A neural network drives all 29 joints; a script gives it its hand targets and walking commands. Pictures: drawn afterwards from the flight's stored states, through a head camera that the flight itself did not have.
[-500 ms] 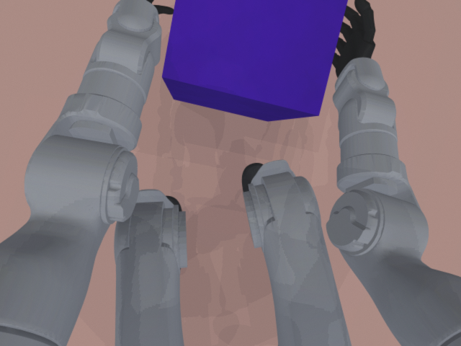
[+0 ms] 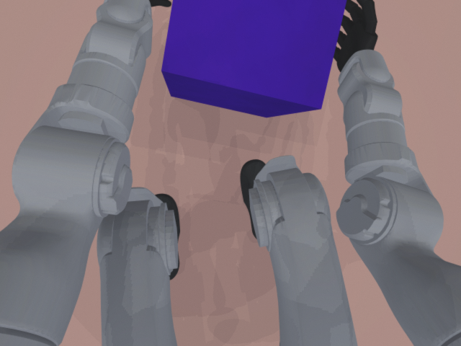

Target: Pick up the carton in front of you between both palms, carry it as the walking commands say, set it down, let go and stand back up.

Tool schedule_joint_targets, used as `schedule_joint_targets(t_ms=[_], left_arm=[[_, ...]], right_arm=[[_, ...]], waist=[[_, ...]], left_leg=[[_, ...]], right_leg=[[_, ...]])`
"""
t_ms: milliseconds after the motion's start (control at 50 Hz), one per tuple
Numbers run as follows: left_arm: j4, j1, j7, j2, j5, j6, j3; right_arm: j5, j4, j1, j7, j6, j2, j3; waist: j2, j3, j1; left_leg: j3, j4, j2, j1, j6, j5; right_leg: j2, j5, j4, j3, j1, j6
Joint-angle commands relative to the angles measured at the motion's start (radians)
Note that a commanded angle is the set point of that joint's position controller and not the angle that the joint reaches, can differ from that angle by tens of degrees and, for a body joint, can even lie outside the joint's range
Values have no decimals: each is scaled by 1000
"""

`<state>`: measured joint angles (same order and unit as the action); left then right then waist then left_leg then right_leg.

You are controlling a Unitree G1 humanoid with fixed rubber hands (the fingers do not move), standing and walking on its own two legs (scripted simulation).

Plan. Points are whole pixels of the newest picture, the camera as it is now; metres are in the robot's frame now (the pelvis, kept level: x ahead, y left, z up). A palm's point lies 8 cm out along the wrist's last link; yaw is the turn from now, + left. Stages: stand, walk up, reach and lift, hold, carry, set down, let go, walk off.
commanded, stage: set down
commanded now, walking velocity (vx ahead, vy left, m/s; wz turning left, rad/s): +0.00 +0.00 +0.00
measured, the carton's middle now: (241, 40) +0.51 -0.11 -0.25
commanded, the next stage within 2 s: let go in 1.40 s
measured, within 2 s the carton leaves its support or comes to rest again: rests again in 0.14 s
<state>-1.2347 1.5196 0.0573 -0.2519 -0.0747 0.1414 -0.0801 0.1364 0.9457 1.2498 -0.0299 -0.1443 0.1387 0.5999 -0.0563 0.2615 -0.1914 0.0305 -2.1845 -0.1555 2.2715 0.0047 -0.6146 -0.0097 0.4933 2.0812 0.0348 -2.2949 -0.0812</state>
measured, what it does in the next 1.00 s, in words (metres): rises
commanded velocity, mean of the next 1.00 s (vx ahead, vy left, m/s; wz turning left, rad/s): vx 0.00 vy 0.00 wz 0.00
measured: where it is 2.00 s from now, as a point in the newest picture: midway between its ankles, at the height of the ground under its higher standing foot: (213, 233)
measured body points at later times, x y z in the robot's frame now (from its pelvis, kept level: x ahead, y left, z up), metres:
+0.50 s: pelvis -0.01 -0.01 +0.00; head +0.36 -0.03 +0.25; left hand +0.58 +0.04 -0.17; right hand +0.46 -0.32 -0.17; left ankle +0.09 +0.10 -0.35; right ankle +0.13 -0.14 -0.35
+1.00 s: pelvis +0.01 -0.01 +0.11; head +0.33 -0.04 +0.42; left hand +0.59 +0.05 +0.00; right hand +0.46 -0.32 +0.00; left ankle +0.09 +0.10 -0.35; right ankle +0.13 -0.14 -0.35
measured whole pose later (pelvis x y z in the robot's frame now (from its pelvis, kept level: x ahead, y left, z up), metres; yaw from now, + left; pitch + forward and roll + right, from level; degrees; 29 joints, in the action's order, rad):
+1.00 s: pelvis +0.01 -0.01 +0.11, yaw -2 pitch +46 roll -1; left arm -0.96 1.29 0.06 -0.35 0.01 0.22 -0.06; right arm -0.12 0.74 1.01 0.08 -0.16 0.18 0.38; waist -0.04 -0.01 -0.20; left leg 0.04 -1.79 -0.07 2.02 0.01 -0.57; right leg -0.02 0.41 1.69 0.01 -2.09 -0.02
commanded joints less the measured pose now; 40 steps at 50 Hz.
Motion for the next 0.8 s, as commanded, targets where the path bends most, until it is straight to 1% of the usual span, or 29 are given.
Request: schedule_joint_targets(t_ms=[0,40,60,100,120,140,180,260,320,380,460,500,520,560,600,660,720,780], left_arm=[[89,333,-137,527,38,-37,120],[104,318,-107,386,55,-46,122],[109,300,-83,270,66,-52,119],[120,254,-11,-53,93,-65,114],[113,253,17,-137,109,-65,120],[109,263,28,-160,130,-64,135],[116,284,33,-177,174,-67,162],[177,299,24,-144,234,-73,220],[244,301,27,-163,243,-70,228],[315,292,36,-215,234,-56,214],[415,262,46,-233,212,-16,171],[452,243,48,-227,201,10,144],[447,231,48,-226,193,23,129],[403,202,45,-226,176,43,92],[328,169,36,-224,160,49,57],[246,130,16,-216,135,38,18],[207,109,2,-211,108,25,-9],[212,99,-3,-202,88,20,-18]], right_arm=[[-26,10,413,-117,25,-374,-183],[-29,47,348,-85,48,-245,-138],[-33,73,295,-59,65,-138,-106],[-56,131,169,23,112,164,-41],[-81,134,156,61,135,239,-34],[-109,138,168,82,152,267,-49],[-169,145,194,99,176,302,-90],[-295,126,228,90,198,295,-196],[-352,81,228,91,199,306,-235],[-383,4,198,109,184,327,-250],[-385,-122,115,142,138,327,-262],[-378,-199,91,155,104,308,-266],[-371,-220,85,159,86,294,-267],[-353,-236,85,164,56,260,-270],[-335,-218,88,163,41,224,-272],[-305,-203,78,157,37,184,-272],[-280,-201,63,149,38,167,-263],[-262,-215,33,142,37,163,-244]], waist=[[-125,-799,-81],[-125,-811,-96],[-125,-821,-105],[-108,-841,-126],[-104,-859,-136],[-108,-873,-138],[-120,-899,-137],[-146,-967,-117],[-145,-1070,-111],[-150,-1232,-114],[-149,-1397,-117],[-134,-1440,-111],[-122,-1424,-104],[-87,-1332,-85],[-48,-1209,-65],[-6,-1115,-47],[3,-1114,-43],[-13,-1160,-52]], left_leg=[[-5,223,9,-302,-10,178],[-5,219,24,-335,0,180],[-4,217,34,-355,7,180],[9,220,56,-385,20,175],[19,222,64,-392,24,173],[26,219,70,-400,27,179],[35,207,81,-421,26,207],[31,179,95,-478,23,266],[10,164,98,-525,25,270],[-27,156,93,-603,29,261],[-74,185,75,-654,25,207],[-91,214,66,-660,17,172],[-97,231,61,-646,12,148],[-102,268,55,-582,1,89],[-97,308,52,-502,-10,39],[-84,364,53,-436,-19,19],[-75,415,54,-431,-23,29],[-72,464,52,-473,-18,47]], right_leg=[[-38,-253,-92,-104,407,43],[-26,-260,-88,-110,425,36],[-16,-266,-86,-112,437,31],[7,-276,-88,-114,467,20],[16,-285,-92,-113,476,16],[22,-296,-93,-108,478,18],[31,-324,-89,-101,470,24],[39,-398,-88,-90,495,36],[38,-448,-93,-86,592,37],[25,-486,-109,-90,726,35],[2,-480,-162,-100,893,36],[-9,-459,-203,-106,947,36],[-14,-437,-223,-106,953,35],[-20,-372,-261,-103,928,29],[-22,-300,-294,-100,877,22],[-24,-254,-335,-101,835,15],[-27,-260,-371,-107,832,11],[-31,-280,-409,-117,846,9]])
